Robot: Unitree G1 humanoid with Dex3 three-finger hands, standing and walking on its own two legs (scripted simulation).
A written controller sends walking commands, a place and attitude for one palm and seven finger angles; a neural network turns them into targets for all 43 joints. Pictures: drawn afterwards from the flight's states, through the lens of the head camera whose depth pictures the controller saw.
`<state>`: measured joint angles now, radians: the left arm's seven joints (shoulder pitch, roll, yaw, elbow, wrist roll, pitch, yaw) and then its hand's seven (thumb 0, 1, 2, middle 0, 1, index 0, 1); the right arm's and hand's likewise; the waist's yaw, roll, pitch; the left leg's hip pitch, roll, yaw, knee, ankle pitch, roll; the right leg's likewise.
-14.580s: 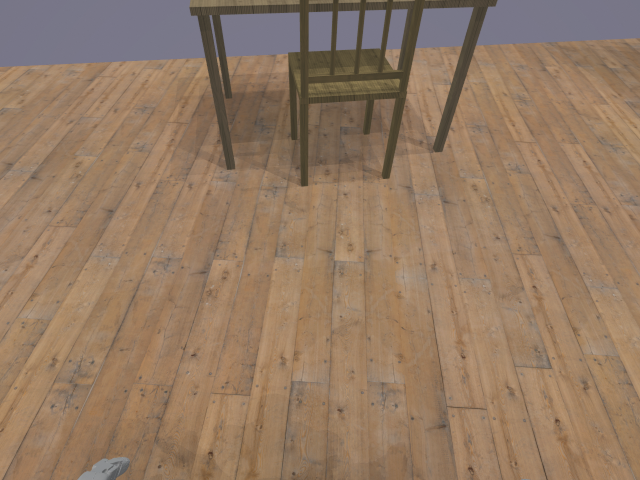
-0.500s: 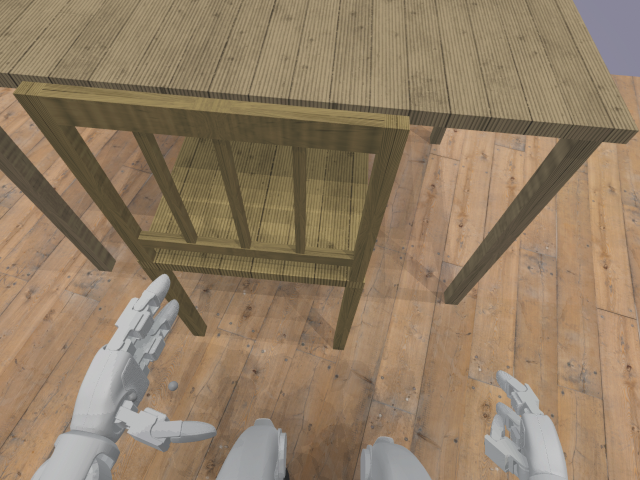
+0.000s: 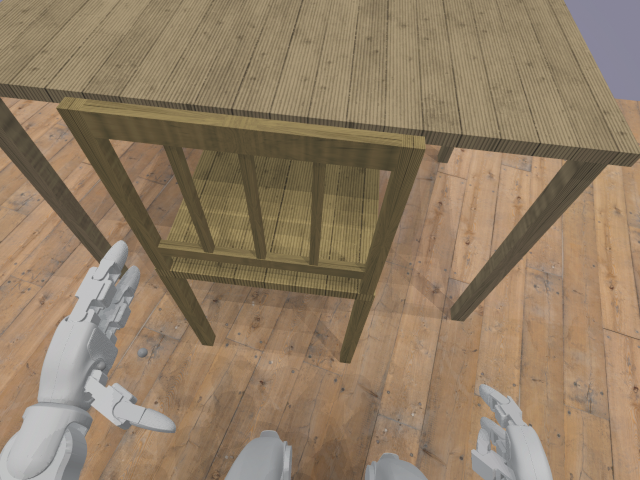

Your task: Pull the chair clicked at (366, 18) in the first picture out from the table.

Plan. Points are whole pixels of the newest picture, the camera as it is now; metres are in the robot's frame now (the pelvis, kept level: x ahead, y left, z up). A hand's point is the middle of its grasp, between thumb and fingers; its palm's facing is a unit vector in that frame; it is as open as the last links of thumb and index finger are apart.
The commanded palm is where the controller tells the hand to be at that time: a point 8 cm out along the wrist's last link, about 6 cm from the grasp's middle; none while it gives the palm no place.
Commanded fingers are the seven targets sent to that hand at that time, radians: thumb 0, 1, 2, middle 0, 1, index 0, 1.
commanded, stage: raise the hand toward the chair's back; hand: left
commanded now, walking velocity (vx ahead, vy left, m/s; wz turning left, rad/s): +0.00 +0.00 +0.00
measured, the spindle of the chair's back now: (254, 211) +0.49 +0.13 -0.02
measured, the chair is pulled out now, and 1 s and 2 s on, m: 0.00 0.00 0.00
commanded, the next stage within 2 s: aim the fingers beside a spindle in 0.48 s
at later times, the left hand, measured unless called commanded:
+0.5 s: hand (158, 363) +0.24 +0.19 +0.04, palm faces -0.07 -1.00 -0.05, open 16.9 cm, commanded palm +0.22 +0.25 +0.05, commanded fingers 0.00 -0.50 0.30 -0.06 -0.08 -0.06 -0.08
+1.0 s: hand (195, 338) +0.27 +0.17 +0.02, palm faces -0.07 -1.00 -0.04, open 16.9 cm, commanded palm +0.26 +0.22 +0.03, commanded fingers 0.00 -0.50 0.30 -0.06 -0.08 -0.06 -0.08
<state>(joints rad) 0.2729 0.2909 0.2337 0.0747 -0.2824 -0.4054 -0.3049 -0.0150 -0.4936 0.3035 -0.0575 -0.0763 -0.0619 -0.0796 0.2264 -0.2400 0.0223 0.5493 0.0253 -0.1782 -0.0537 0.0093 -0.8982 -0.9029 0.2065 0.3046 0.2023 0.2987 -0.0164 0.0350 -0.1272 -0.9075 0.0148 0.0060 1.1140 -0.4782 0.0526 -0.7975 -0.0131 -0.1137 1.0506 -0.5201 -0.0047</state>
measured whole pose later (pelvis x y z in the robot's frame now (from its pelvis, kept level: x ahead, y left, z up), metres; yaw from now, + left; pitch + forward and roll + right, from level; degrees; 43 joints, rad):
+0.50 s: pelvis +0.00 +0.00 +0.01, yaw +0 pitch +15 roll -3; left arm 0.31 0.29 0.21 0.08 -0.29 -0.38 -0.32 -0.02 -0.50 0.30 -0.06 -0.08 -0.06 -0.08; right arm 0.23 -0.24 0.02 0.55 0.03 -0.21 -0.05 0.01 -0.90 -0.90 0.21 0.30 0.20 0.30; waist -0.03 0.03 -0.12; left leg -0.88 0.02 0.01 1.08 -0.46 0.05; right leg -0.78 -0.01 -0.10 1.02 -0.51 -0.01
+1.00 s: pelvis +0.01 -0.01 -0.01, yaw -1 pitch +18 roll -3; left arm 0.20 0.25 0.16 0.15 -0.25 -0.39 -0.26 -0.02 -0.50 0.30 -0.06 -0.08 -0.06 -0.08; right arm 0.22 -0.25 0.01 0.55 0.01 -0.17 -0.04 0.01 -0.90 -0.90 0.21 0.30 0.20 0.30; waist -0.04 0.04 -0.13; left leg -0.95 0.02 0.02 1.13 -0.49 0.04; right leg -0.86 -0.01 -0.10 1.09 -0.54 -0.02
